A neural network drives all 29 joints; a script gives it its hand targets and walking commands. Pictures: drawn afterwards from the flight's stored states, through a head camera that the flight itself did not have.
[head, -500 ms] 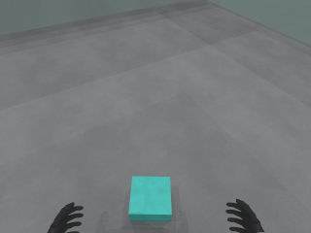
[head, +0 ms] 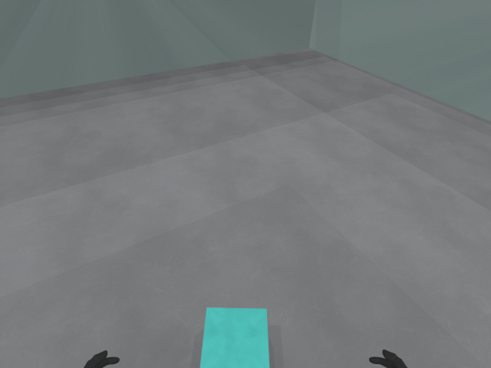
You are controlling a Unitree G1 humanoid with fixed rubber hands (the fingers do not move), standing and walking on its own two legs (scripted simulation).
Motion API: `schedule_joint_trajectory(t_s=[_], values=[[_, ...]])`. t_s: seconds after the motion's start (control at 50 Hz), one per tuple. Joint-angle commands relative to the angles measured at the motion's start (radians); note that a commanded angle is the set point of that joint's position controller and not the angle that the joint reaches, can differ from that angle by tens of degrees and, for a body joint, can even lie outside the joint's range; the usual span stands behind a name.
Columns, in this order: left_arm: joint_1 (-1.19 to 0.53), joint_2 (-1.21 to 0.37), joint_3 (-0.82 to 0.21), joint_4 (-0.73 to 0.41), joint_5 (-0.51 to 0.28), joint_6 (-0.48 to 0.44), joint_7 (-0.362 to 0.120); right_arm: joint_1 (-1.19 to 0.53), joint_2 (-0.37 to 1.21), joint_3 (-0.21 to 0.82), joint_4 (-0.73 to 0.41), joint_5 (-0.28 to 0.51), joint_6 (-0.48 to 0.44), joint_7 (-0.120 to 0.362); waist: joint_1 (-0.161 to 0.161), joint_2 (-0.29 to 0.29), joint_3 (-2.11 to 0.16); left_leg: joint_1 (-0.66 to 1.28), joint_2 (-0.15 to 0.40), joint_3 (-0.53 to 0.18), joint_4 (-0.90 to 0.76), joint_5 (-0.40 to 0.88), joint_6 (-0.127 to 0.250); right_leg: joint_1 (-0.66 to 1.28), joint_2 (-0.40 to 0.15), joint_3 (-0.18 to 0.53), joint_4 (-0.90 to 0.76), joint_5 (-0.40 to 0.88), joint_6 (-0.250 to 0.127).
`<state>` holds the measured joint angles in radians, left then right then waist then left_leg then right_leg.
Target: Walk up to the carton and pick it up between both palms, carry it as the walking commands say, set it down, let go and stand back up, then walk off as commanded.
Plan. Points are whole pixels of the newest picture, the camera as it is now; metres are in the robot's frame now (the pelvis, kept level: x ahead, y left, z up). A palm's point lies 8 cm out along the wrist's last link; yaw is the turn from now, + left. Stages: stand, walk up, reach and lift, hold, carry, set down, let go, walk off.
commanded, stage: stand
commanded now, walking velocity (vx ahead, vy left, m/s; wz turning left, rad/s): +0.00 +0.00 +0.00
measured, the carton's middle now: (235, 344) +0.46 +0.02 -0.70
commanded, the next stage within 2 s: walk off in 1.32 s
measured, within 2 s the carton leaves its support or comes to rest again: neither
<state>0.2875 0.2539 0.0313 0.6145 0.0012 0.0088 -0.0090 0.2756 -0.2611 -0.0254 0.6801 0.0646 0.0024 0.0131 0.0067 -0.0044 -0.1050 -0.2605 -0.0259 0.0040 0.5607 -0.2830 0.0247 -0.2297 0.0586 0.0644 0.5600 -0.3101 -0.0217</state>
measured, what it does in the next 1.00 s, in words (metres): stands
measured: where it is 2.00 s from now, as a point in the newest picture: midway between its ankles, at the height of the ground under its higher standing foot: outside the picture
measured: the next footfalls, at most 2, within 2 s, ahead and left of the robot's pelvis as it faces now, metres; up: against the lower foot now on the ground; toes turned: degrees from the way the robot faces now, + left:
right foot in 1.98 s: +0.00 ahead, -0.21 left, +0.00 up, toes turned -4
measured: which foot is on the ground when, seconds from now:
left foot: down 0.00-1.00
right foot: down 0.00-1.00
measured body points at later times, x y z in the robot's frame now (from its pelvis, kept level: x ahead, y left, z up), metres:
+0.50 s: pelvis -0.02 +0.00 +0.00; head -0.07 +0.00 +0.45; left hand +0.10 +0.26 -0.09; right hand +0.10 -0.26 -0.10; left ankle +0.01 +0.10 -0.73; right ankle -0.01 -0.11 -0.73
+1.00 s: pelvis -0.02 +0.00 +0.00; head -0.08 +0.00 +0.45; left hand +0.09 +0.26 -0.09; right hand +0.09 -0.26 -0.11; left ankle +0.01 +0.10 -0.73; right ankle -0.01 -0.11 -0.73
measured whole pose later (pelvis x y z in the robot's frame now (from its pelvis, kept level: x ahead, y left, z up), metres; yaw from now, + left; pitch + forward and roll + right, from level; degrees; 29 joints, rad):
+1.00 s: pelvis -0.02 +0.00 +0.00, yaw +0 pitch -3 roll +0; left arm 0.34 0.25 0.03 0.68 0.00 -0.02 -0.01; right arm 0.30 -0.26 -0.03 0.77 0.06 -0.02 0.01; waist 0.01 0.01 -0.11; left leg -0.26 -0.03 0.00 0.56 -0.25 0.03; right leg -0.23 0.06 0.06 0.56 -0.28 -0.02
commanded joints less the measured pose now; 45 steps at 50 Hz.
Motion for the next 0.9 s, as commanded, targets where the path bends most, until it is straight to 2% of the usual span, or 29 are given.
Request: schedule_joint_trajectory(t_s=[0.0,0.06,0.1,0.12,0.26,0.32,0.36,0.38,0.4,0.42,0.44,0.48,0.54,0.58,0.62,0.64,0.66,0.74,0.8,0.88], values=[[-0.061,0.236,0.083,-0.02,0.055,-0.067,0.017,-0.101,-0.23,-0.067,-0.038,-0.133,-0.074,-0.026,0.001,0.02,0.003,0.024,0.118,-0.153,-0.132,0.05,0.023,-0.034,-0.109,0.101,-0.124,0.087,-0.017],[-0.055,0.239,0.083,-0.02,0.055,-0.073,0.015,-0.091,-0.236,-0.067,-0.028,-0.131,-0.077,-0.026,-0.003,-0.003,0.033,0.013,0.117,-0.157,-0.134,0.036,0.024,-0.049,-0.112,0.113,-0.132,0.066,-0.021],[-0.059,0.243,0.084,-0.02,0.054,-0.073,0.016,-0.083,-0.228,-0.065,-0.023,-0.131,-0.08,-0.025,-0.007,0.007,0.034,0.015,0.12,-0.164,-0.141,0.021,0.027,-0.056,-0.113,0.118,-0.127,0.05,-0.021],[-0.039,0.245,0.085,-0.014,0.053,-0.074,0.017,-0.093,-0.232,-0.065,-0.022,-0.134,-0.079,-0.026,0.008,0.009,0.039,0.012,0.124,-0.169,-0.142,0.019,0.032,-0.056,-0.11,0.114,-0.124,0.053,-0.022],[-0.026,0.241,0.081,-0.006,0.051,-0.078,0.018,-0.084,-0.235,-0.066,-0.005,-0.127,-0.082,-0.023,0.0,0.009,0.06,0.003,0.125,-0.172,-0.153,0.002,0.03,-0.067,-0.112,0.118,-0.128,0.043,-0.031],[-0.012,0.247,0.081,-0.005,0.047,-0.08,0.017,-0.09,-0.239,-0.066,-0.001,-0.127,-0.082,-0.025,0.008,0.003,0.068,-0.001,0.123,-0.169,-0.148,0.021,0.032,-0.061,-0.118,0.12,-0.133,0.052,-0.033],[-0.021,0.242,0.079,-0.003,0.047,-0.08,0.016,-0.086,-0.245,-0.067,0.003,-0.124,-0.083,-0.024,0.002,0.017,0.069,0.0,0.126,-0.169,-0.148,0.006,0.03,-0.067,-0.117,0.122,-0.135,0.045,-0.032],[-0.012,0.242,0.079,-0.001,0.046,-0.08,0.017,-0.084,-0.251,-0.07,0.005,-0.126,-0.084,-0.026,0.006,0.013,0.073,-0.001,0.124,-0.168,-0.147,0.02,0.032,-0.062,-0.118,0.122,-0.14,0.052,-0.035],[-0.028,0.247,0.079,0.0,0.049,-0.08,0.019,-0.084,-0.241,-0.068,0.009,-0.124,-0.082,-0.025,-0.005,0.003,0.082,-0.004,0.126,-0.172,-0.155,0.023,0.032,-0.065,-0.119,0.119,-0.136,0.057,-0.034],[-0.018,0.248,0.082,0.001,0.045,-0.078,0.018,-0.088,-0.25,-0.067,0.008,-0.126,-0.084,-0.024,0.006,0.007,0.078,-0.004,0.128,-0.173,-0.153,0.017,0.035,-0.065,-0.118,0.121,-0.137,0.054,-0.032],[-0.014,0.246,0.08,0.003,0.045,-0.08,0.019,-0.083,-0.252,-0.07,0.013,-0.125,-0.084,-0.024,0.004,-0.001,0.083,-0.005,0.128,-0.176,-0.156,0.017,0.035,-0.065,-0.118,0.12,-0.139,0.05,-0.035],[-0.017,0.25,0.079,0.002,0.045,-0.081,0.017,-0.084,-0.251,-0.069,0.015,-0.124,-0.085,-0.024,0.003,0.02,0.088,-0.001,0.125,-0.17,-0.153,0.025,0.035,-0.066,-0.12,0.124,-0.141,0.052,-0.035],[-0.016,0.25,0.081,0.005,0.041,-0.083,0.017,-0.094,-0.248,-0.066,0.018,-0.122,-0.087,-0.023,0.009,0.01,0.094,-0.011,0.129,-0.177,-0.159,0.019,0.037,-0.064,-0.12,0.122,-0.137,0.055,-0.036],[-0.021,0.252,0.08,0.008,0.042,-0.081,0.018,-0.086,-0.247,-0.066,0.023,-0.122,-0.085,-0.024,0.003,0.022,0.094,-0.001,0.127,-0.17,-0.156,0.042,0.035,-0.06,-0.122,0.12,-0.138,0.072,-0.036],[-0.032,0.25,0.077,0.008,0.043,-0.082,0.018,-0.089,-0.248,-0.066,0.023,-0.122,-0.086,-0.024,0.001,0.019,0.089,0.003,0.128,-0.172,-0.153,0.061,0.036,-0.058,-0.123,0.117,-0.135,0.083,-0.033],[-0.016,0.249,0.079,0.013,0.04,-0.082,0.019,-0.09,-0.254,-0.066,0.028,-0.123,-0.085,-0.025,0.011,0.017,0.079,0.012,0.132,-0.172,-0.148,0.071,0.039,-0.053,-0.125,0.116,-0.137,0.091,-0.034],[-0.017,0.245,0.077,0.021,0.041,-0.083,0.019,-0.076,-0.247,-0.064,0.031,-0.118,-0.085,-0.026,0.0,0.002,0.072,0.017,0.129,-0.171,-0.149,0.085,0.038,-0.042,-0.124,0.113,-0.134,0.115,-0.035],[-0.023,0.242,0.073,0.023,0.036,-0.084,0.019,-0.088,-0.255,-0.064,0.036,-0.117,-0.085,-0.026,0.005,-0.005,0.09,0.011,0.13,-0.17,-0.15,0.097,0.04,-0.05,-0.13,0.116,-0.138,0.121,-0.037],[-0.031,0.241,0.071,0.027,0.037,-0.085,0.019,-0.083,-0.253,-0.064,0.041,-0.114,-0.087,-0.024,-0.005,0.006,0.094,0.025,0.128,-0.167,-0.148,0.091,0.04,-0.062,-0.133,0.121,-0.148,0.105,-0.038],[-0.026,0.25,0.075,0.038,0.036,-0.083,0.018,-0.078,-0.253,-0.061,0.052,-0.115,-0.086,-0.025,0.001,0.006,0.12,0.0,0.132,-0.177,-0.164,0.055,0.044,-0.059,-0.132,0.121,-0.155,0.085,-0.037]])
